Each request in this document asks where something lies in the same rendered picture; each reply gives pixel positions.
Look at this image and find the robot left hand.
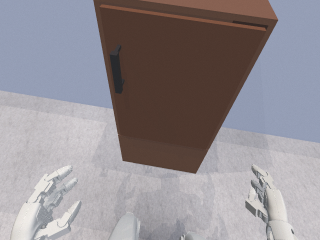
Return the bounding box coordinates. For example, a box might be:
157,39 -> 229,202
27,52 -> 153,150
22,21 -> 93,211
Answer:
10,165 -> 82,240

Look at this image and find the handle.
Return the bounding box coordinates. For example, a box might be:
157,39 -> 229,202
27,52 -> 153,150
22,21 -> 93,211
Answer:
109,44 -> 125,94

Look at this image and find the robot left thigh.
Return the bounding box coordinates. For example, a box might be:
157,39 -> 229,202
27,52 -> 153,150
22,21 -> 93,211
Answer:
108,215 -> 141,240

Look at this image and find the robot right hand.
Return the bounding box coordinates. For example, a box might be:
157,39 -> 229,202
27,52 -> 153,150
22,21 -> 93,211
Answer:
245,164 -> 288,224

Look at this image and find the cupboard door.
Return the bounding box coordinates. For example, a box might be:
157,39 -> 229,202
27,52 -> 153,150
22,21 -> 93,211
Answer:
99,4 -> 266,150

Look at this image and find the robot right forearm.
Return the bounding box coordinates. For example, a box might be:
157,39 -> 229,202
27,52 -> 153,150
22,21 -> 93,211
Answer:
266,220 -> 298,240

